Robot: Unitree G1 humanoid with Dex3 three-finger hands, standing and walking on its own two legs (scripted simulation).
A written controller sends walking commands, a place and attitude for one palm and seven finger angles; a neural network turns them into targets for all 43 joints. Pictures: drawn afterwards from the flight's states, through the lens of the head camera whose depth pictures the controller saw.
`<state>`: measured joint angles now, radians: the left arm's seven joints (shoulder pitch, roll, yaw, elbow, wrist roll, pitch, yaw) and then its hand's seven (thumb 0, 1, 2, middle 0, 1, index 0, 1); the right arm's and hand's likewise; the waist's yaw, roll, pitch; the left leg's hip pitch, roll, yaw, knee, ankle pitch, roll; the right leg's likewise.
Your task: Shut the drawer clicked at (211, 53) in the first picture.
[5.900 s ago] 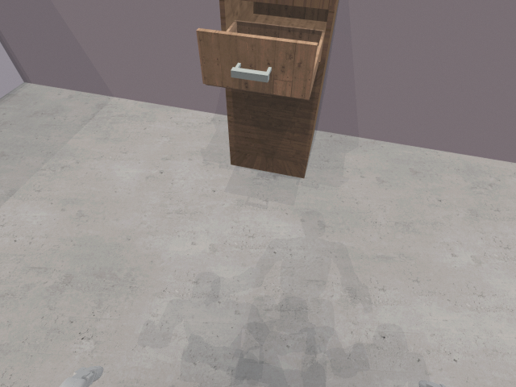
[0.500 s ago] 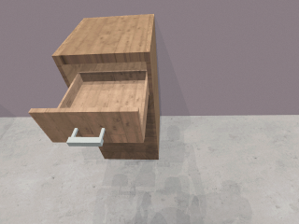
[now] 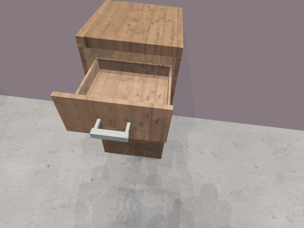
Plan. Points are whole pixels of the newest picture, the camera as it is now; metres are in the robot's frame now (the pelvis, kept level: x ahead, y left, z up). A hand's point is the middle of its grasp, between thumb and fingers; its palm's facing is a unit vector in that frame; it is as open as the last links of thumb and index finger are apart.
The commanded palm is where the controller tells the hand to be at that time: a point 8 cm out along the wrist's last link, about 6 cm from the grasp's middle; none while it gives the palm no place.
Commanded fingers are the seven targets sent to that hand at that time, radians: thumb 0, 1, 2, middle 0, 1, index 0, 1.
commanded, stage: come to a stop and stand still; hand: left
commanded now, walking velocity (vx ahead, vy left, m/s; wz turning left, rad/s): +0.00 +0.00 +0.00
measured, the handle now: (111, 129) +0.40 +0.17 -0.02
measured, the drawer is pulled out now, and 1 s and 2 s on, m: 0.29 0.29 0.29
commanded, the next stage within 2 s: look again from close up in 0.22 s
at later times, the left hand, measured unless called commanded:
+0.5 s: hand out of the picture +0.00 +0.18 -0.17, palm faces -0.02 -0.98 -0.21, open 7.4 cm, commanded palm none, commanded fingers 0.00 0.90 0.90 -0.20 -0.30 -0.20 -0.30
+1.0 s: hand out of the picture +0.01 +0.16 -0.17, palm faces +0.00 -0.98 -0.19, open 7.4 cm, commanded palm none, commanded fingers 0.00 0.90 0.90 -0.20 -0.30 -0.20 -0.30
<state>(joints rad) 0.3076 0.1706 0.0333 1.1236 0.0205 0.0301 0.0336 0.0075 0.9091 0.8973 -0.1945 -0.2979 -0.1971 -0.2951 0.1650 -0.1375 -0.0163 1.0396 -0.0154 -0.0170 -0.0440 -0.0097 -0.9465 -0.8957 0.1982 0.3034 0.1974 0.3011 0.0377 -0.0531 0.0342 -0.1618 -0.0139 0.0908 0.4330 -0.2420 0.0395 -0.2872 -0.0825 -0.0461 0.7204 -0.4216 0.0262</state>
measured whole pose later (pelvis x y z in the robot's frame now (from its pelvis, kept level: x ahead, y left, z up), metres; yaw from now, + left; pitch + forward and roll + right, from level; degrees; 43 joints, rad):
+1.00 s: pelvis +0.02 +0.00 +0.00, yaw -1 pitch -1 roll +1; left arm 0.29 0.13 -0.02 1.13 0.01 -0.01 0.03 0.01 0.92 0.90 -0.20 -0.30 -0.20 -0.30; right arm 0.28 -0.16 0.03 1.12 -0.01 -0.03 -0.03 0.00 -0.92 -0.90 0.20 0.30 0.19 0.30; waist 0.00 0.01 0.05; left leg -0.14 -0.01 0.10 0.42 -0.27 0.03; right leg -0.19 -0.04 -0.05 0.48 -0.28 0.00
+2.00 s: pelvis +0.08 -0.04 -0.01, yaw +2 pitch -1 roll +1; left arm 0.20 0.19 0.04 0.99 0.03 0.03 0.03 0.00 0.91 0.90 -0.20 -0.30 -0.20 -0.30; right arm 0.16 -0.19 -0.03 0.98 -0.01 0.01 -0.01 0.00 -0.91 -0.90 0.19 0.30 0.19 0.30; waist 0.03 -0.03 0.07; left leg -0.22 0.01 0.06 0.54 -0.33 -0.01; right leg -0.38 -0.04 -0.09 0.57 -0.18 -0.04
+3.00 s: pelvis +0.10 -0.01 +0.00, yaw +0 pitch -1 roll +0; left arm 0.25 0.19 -0.01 1.03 0.01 0.00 0.05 0.01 0.91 0.90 -0.20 -0.30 -0.20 -0.30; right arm 0.16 -0.17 0.00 1.09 -0.01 -0.01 -0.02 0.00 -0.91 -0.90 0.20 0.30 0.20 0.30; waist 0.00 0.00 0.04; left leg -0.16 -0.02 0.10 0.49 -0.31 0.05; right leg -0.13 -0.02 0.00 0.49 -0.34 0.01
